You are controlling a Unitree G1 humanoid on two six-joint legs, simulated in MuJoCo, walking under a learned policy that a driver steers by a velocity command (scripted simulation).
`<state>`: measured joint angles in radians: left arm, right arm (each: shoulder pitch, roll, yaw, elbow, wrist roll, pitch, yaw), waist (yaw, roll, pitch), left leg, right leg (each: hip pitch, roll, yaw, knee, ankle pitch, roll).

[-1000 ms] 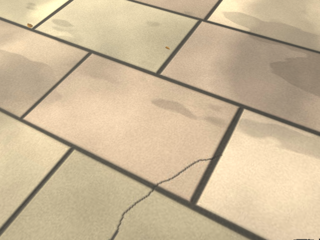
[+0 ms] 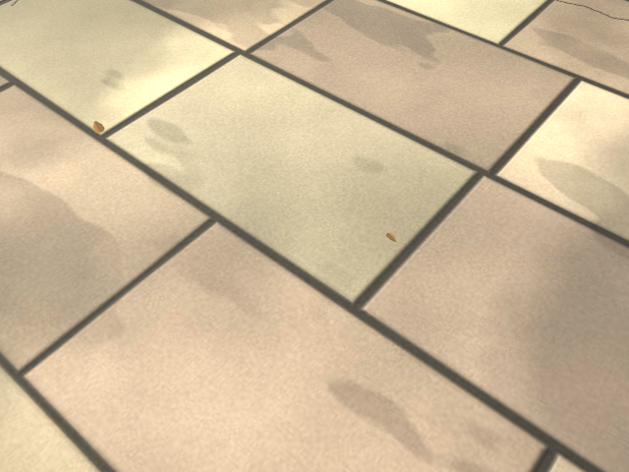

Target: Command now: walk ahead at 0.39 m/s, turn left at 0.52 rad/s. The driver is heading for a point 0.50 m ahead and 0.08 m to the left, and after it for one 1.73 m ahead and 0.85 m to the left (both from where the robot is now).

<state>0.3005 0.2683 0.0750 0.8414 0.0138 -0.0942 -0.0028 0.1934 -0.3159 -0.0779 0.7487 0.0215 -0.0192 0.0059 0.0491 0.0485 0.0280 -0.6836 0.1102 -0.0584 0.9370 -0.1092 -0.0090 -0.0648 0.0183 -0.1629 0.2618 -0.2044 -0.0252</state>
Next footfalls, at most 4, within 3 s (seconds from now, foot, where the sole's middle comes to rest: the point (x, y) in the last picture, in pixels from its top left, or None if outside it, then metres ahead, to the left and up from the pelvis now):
0.18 left None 0.26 0.15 -0.78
0.64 right None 0.29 -0.09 -0.78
1.84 right None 0.49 0.01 -0.78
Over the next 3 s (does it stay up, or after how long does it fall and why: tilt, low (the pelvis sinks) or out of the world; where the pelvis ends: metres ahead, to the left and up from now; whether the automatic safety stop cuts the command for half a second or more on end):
stays up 0.39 0.07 -0.02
